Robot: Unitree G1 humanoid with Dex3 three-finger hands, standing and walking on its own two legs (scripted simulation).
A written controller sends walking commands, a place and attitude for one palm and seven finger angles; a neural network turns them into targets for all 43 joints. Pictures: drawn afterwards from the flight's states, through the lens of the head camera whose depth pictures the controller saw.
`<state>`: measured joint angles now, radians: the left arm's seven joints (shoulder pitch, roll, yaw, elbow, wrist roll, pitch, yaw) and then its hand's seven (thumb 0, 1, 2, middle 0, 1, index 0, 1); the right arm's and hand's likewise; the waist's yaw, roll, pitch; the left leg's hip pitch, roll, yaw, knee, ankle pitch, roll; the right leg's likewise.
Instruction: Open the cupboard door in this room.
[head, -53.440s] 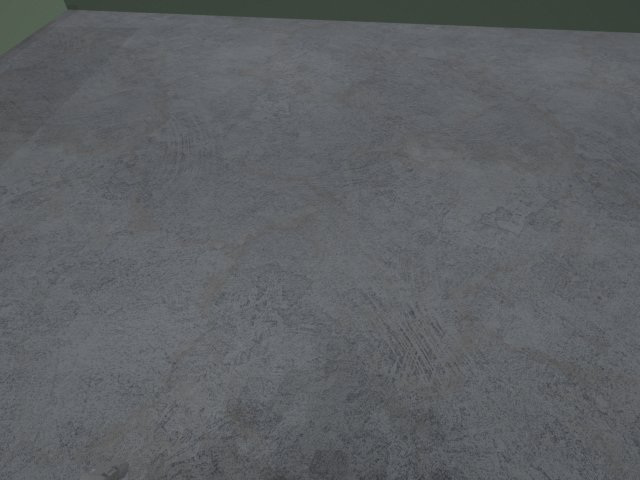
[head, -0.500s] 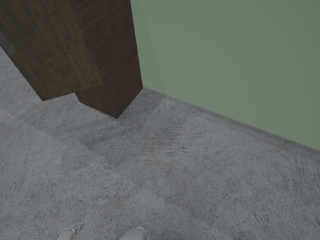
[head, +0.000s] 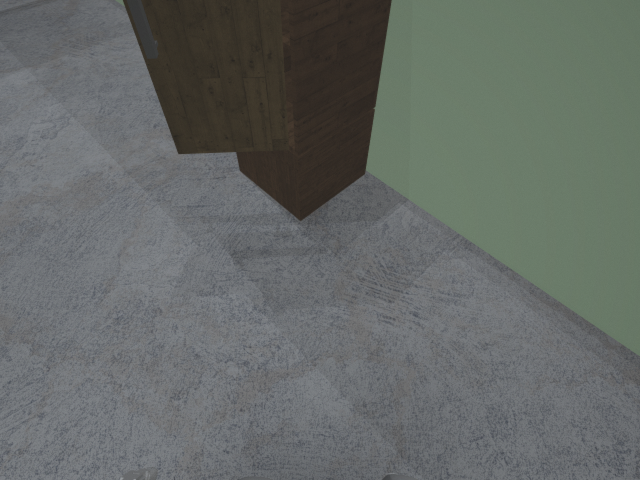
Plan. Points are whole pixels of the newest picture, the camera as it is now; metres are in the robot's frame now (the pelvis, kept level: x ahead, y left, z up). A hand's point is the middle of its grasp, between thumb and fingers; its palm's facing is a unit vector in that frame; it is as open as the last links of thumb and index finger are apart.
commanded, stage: turn to face it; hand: left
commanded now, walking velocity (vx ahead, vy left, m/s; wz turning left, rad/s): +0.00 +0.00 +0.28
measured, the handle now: (144, 21) +1.02 +0.48 +0.03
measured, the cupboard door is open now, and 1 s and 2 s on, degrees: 50 50 50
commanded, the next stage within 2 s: take the last steps up to it in 0.14 s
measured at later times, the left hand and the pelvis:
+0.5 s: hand out of the picture +0.02 +0.21 -0.17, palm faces +0.20 -0.96 -0.18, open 7.4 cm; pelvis +0.02 +0.01 +0.00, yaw +9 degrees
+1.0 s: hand out of the picture +0.06 +0.20 -0.16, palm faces +0.35 -0.92 -0.16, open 7.3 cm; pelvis +0.15 +0.05 +0.01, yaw +16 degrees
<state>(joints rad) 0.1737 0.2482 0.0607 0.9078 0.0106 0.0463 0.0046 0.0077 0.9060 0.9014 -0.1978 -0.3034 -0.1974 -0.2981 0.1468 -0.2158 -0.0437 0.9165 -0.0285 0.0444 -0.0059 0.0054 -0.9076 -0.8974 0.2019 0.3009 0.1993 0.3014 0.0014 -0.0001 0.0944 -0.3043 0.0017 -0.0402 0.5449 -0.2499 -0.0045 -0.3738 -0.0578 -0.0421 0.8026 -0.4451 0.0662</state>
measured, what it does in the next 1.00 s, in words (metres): walks ahead, turning left: right foot, then left foot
